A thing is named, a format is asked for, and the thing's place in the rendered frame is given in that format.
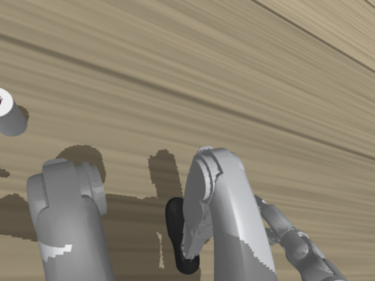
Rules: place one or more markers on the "right robot arm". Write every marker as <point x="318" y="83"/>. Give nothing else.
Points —
<point x="308" y="259"/>

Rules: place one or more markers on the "right robot hand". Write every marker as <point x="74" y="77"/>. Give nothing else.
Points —
<point x="278" y="222"/>

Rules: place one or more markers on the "right robot foot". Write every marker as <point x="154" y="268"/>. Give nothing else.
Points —
<point x="175" y="223"/>

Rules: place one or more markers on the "bottle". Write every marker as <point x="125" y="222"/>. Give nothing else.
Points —
<point x="12" y="121"/>

